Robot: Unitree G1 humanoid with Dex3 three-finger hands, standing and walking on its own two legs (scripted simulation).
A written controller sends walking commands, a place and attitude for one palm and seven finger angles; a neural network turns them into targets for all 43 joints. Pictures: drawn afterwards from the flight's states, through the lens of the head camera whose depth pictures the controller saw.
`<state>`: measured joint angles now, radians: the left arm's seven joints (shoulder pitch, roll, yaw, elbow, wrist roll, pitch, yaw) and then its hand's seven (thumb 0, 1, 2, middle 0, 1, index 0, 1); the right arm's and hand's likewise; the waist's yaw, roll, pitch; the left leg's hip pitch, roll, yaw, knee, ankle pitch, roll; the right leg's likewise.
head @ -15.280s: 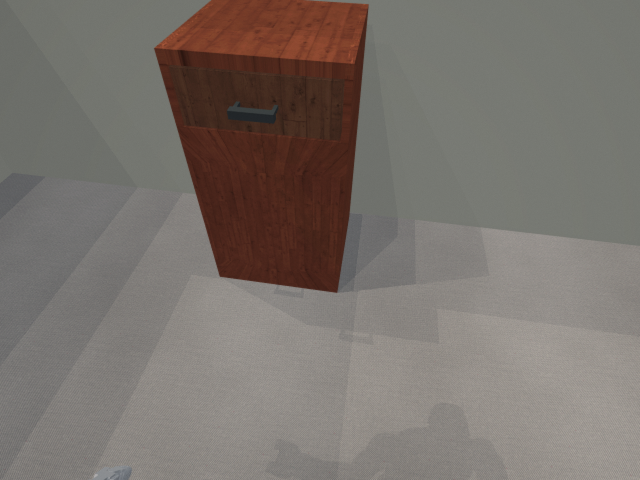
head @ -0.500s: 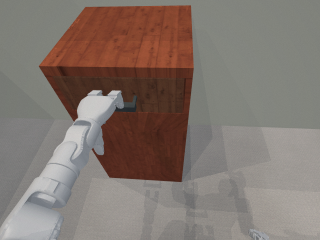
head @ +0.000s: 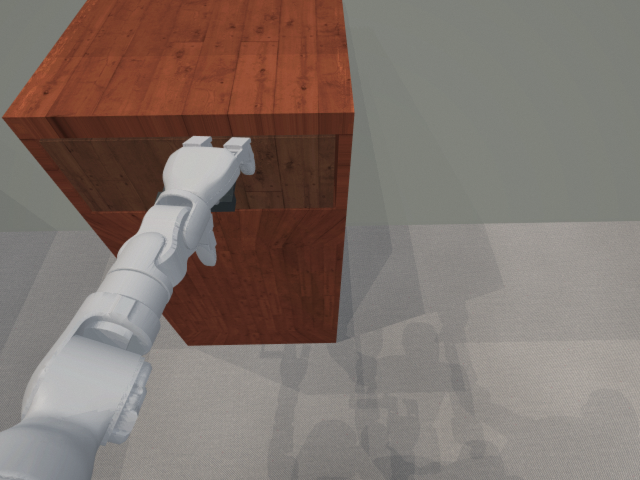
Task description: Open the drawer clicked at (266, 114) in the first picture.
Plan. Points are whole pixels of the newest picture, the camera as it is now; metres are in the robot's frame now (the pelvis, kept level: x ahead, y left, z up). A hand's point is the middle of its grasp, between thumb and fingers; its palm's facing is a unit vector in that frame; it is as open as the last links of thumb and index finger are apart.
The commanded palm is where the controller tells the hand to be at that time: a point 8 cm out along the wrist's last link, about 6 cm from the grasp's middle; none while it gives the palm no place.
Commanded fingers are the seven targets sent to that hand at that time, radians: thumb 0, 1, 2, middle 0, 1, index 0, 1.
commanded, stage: move the hooked fingers above the handle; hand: left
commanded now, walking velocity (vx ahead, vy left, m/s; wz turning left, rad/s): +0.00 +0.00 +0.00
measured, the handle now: (198, 191) +0.54 +0.18 +0.01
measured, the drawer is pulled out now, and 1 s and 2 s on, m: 0.00 0.00 0.00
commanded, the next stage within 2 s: none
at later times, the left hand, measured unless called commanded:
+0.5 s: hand (182, 198) +0.48 +0.18 +0.06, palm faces -0.12 +0.00 -0.99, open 13.7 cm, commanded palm +0.46 +0.18 +0.12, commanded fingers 0.00 -0.50 0.30 -0.30 -1.20 -0.30 -1.20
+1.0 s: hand (206, 178) +0.49 +0.14 +0.08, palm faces +0.04 +0.01 -1.00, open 13.3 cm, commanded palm +0.47 +0.18 +0.12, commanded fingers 0.00 -0.50 0.30 -0.30 -1.20 -0.30 -1.20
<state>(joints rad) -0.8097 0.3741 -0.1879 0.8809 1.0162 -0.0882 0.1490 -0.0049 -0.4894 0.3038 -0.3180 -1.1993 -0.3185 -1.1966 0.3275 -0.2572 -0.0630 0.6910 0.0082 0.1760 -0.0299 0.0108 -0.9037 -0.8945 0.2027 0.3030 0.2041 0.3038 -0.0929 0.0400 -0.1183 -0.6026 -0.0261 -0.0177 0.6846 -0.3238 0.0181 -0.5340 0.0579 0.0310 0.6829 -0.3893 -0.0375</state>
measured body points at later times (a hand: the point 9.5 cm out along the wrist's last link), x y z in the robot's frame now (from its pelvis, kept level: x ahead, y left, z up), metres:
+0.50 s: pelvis -0.02 +0.00 +0.00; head +0.05 -0.01 +0.45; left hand +0.48 +0.17 +0.12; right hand +0.00 -0.26 -0.13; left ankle +0.00 +0.11 -0.72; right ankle -0.04 -0.10 -0.72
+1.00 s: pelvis -0.01 +0.02 +0.00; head +0.05 +0.00 +0.44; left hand +0.49 +0.14 +0.14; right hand +0.02 -0.23 -0.14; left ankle +0.00 +0.11 -0.72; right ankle -0.04 -0.10 -0.72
